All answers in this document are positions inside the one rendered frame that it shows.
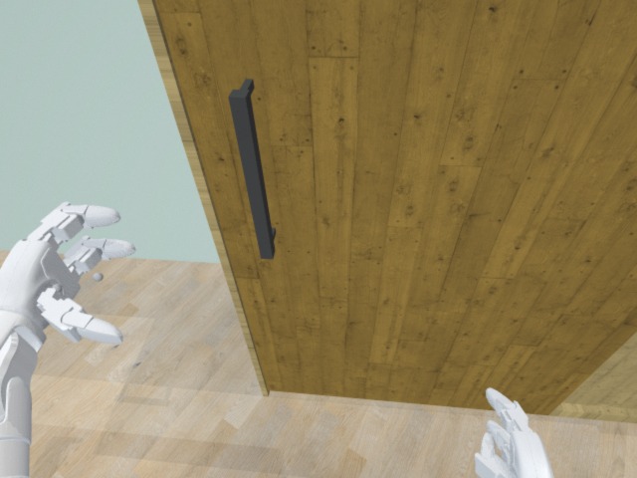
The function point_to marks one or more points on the handle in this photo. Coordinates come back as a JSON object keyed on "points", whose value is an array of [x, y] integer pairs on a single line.
{"points": [[245, 129]]}

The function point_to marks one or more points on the robot left forearm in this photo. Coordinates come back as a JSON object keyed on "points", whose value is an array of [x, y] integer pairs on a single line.
{"points": [[21, 338]]}

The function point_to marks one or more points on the wardrobe door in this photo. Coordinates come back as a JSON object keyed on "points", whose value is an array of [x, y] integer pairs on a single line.
{"points": [[453, 185], [614, 383]]}

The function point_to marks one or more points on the left robot hand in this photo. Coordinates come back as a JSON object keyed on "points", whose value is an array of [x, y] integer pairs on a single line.
{"points": [[33, 266]]}

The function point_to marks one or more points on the right robot hand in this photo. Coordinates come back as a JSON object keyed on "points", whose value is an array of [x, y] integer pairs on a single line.
{"points": [[523, 452]]}

